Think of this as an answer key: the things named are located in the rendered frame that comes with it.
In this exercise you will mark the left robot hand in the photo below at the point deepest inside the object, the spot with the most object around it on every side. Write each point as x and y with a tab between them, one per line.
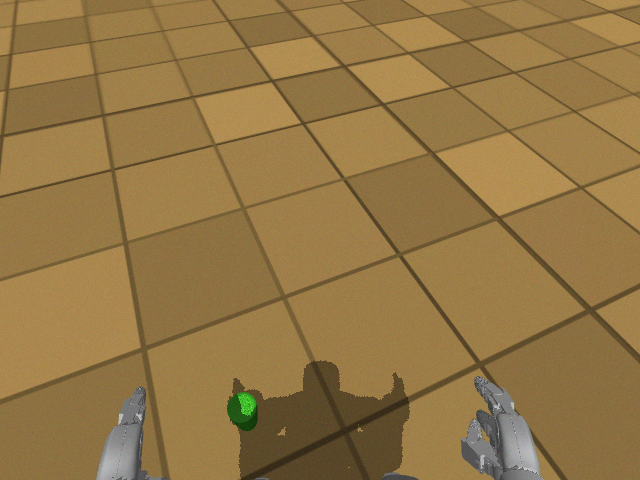
121	456

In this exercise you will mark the cup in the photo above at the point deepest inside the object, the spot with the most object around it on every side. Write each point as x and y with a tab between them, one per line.
242	410

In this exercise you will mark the right robot hand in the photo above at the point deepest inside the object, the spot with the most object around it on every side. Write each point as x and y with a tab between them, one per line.
511	444

